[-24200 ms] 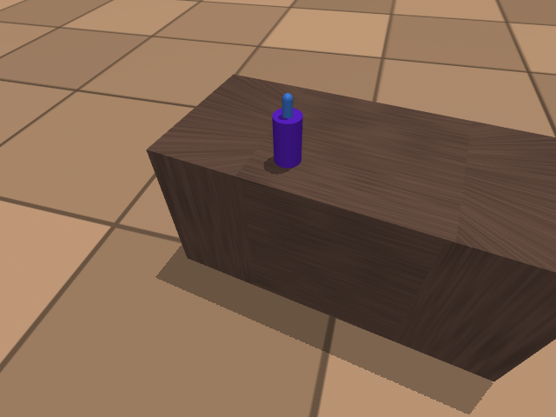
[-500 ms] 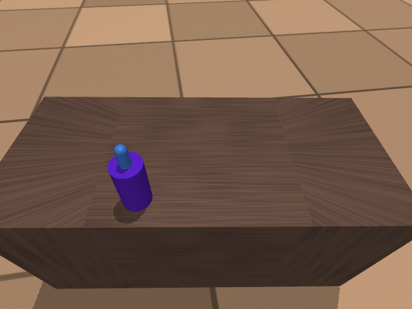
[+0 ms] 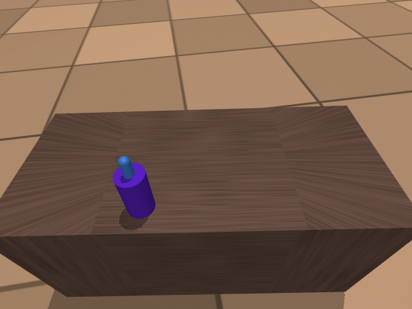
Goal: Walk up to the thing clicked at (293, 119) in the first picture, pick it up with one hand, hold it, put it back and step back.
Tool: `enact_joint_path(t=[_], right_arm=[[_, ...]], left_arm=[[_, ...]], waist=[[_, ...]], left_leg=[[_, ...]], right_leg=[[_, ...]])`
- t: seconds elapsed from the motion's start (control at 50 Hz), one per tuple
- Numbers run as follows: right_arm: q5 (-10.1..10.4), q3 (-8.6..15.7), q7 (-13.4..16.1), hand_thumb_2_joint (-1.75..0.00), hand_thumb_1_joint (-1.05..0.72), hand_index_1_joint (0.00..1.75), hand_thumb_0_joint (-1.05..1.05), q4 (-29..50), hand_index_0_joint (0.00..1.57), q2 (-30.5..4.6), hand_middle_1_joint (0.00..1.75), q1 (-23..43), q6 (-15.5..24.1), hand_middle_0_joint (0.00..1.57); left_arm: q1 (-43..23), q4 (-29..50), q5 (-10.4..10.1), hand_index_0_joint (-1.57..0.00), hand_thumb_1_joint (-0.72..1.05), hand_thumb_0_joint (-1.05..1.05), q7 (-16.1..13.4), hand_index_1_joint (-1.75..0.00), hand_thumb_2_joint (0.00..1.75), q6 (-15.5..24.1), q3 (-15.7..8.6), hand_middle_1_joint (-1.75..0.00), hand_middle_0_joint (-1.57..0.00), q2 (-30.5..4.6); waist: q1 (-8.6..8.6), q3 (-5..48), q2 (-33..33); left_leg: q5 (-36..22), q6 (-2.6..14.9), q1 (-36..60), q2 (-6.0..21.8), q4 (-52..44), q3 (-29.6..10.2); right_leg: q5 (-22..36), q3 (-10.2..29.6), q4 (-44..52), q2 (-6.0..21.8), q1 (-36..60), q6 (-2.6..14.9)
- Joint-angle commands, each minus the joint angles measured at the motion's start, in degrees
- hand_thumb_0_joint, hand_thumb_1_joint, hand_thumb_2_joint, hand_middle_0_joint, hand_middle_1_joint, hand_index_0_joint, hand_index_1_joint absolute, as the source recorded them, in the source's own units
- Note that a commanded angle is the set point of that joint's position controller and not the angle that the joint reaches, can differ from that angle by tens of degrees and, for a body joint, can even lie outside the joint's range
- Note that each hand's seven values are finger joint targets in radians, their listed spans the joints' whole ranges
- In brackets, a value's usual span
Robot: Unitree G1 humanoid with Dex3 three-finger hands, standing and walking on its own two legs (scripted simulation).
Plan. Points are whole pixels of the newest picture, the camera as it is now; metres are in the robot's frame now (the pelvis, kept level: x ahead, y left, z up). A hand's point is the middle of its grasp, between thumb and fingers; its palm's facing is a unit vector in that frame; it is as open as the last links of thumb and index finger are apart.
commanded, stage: stand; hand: left
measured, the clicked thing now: (133, 184) +0.46 +0.22 -0.07
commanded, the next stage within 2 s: step back in 1.98 s
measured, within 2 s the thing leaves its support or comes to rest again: neither
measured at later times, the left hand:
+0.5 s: hand out of the picture +0.07 +0.24 -0.15, palm faces -0.01 -0.94 -0.34, open 7.4 cm
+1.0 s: hand out of the picture +0.08 +0.24 -0.15, palm faces -0.02 -0.94 -0.34, open 7.4 cm
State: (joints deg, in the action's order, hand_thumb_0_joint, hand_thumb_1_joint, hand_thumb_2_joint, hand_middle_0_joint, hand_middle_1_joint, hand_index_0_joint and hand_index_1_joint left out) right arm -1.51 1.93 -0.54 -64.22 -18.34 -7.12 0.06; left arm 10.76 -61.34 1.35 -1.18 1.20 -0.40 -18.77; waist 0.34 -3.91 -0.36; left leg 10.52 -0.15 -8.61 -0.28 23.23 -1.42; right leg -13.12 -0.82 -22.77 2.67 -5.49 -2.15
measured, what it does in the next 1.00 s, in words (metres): stands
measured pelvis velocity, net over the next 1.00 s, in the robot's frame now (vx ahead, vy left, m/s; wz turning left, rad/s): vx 0.01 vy -0.01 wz -0.01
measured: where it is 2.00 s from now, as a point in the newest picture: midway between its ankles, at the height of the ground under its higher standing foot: outside the picture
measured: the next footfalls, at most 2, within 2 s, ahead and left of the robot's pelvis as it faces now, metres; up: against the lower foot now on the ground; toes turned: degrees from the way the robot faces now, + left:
none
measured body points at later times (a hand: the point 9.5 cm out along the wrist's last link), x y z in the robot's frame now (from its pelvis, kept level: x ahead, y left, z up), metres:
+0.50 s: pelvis +0.00 -0.01 +0.00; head +0.01 -0.01 +0.45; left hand +0.07 +0.29 -0.13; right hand +0.07 -0.30 -0.13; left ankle +0.03 +0.12 -0.74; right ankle +0.00 -0.14 -0.74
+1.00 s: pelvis +0.01 -0.01 +0.00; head +0.02 -0.01 +0.45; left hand +0.08 +0.29 -0.13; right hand +0.08 -0.31 -0.13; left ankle +0.03 +0.12 -0.74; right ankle +0.00 -0.14 -0.74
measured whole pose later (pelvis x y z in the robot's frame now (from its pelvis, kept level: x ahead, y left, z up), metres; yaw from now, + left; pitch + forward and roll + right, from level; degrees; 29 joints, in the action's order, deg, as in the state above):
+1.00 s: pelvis +0.01 -0.01 +0.00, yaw -1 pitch -3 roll +0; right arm -1.0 0.5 -0.3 -66.2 -19.6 -5.9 0.6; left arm 7.3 -64.9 0.8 -0.3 0.9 -0.7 -19.4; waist 0.2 -3.6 0.0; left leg 9.3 -0.7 -6.6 0.4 19.0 -1.0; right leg -11.7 -0.5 -18.6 2.0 -3.8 -1.7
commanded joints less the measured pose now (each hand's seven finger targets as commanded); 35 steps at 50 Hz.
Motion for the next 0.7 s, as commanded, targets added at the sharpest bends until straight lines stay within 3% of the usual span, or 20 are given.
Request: enact_joint_path(t=[0.0, 0.1, 0.2, 0.46, 0.68], right_arm=[[0.29, 2.19, 0.86, -0.9, -0.9, 0.3, 0.0, 2.64, 0.2, -11.09, 0.3, 3.31, 1.14, 0.2], [0.35, 1.99, 0.97, -0.9, -0.9, 0.3, 0.0, 1.71, 0.2, -11.4, 0.3, 3.35, 1.11, 0.2], [0.35, 1.65, 0.99, -0.9, -0.9, 0.3, 0.0, 0.98, 0.2, -11.56, 0.3, 2.52, 1.16, 0.2], [0.59, 1.27, 1.18, -0.9, -0.9, 0.3, 0.0, 0.92, 0.2, -12.33, 0.3, 3.1, 1.44, 0.2], [0.65, 1.09, 1.15, -0.9, -0.9, 0.3, 0.0, 0.97, 0.2, -12.65, 0.3, 3.32, 1.44, 0.2]], left_arm=[[-2.61, 2.48, -0.04, -0.2, 0.9, 0.0, -0.63, -0.3, 0.9, 1.09, -2.43, -0.3, -0.2, -11.59], [-3.45, 1.54, -0.16, -0.2, 0.9, 0.0, -0.51, -0.3, 0.9, 1.07, -2.48, -0.3, -0.2, -12.09], [-3.96, 0.59, -0.23, -0.2, 0.9, 0.0, -0.33, -0.3, 0.9, 0.82, -2.5, -0.3, -0.2, -12.22], [-5.21, 0.01, -0.32, -0.2, 0.9, 0.0, -0.19, -0.3, 0.9, 0.92, -2.45, -0.3, -0.2, -12.28], [-5.47, -0.19, -0.46, -0.2, 0.9, 0.0, 0.08, -0.3, 0.9, 0.67, -2.45, -0.3, -0.2, -12.43]], waist=[[-0.25, 1.53, 0.57], [-0.09, 1.97, 0.3], [-0.19, 1.24, -0.29], [-0.16, 3.57, 0.56], [-0.24, 3.32, -0.11]], left_leg=[[0.2, 1.61, 0.46, 5.41, -6.0, -5.91], [-2.3, 1.37, 1.01, 5.67, -6.32, -5.63], [-0.54, 1.19, -0.36, 5.77, -7.28, -5.43], [-8.54, 1.26, 2.77, 6.68, -6.6, -4.99], [-6.54, 1.22, 2.37, 6.9, -7.31, -4.89]], right_leg=[[1.9, 4.73, 6.36, 4.3, -1.95, 2.6], [3.32, 5.18, 7.08, 4.71, -1.02, 2.74], [2.58, 5.07, 7.32, 4.56, -0.45, 2.76], [7.96, 4.74, 7.25, 4.68, 0.14, 2.5], [6.4, 4.83, 7.5, 4.67, 0.13, 2.75]])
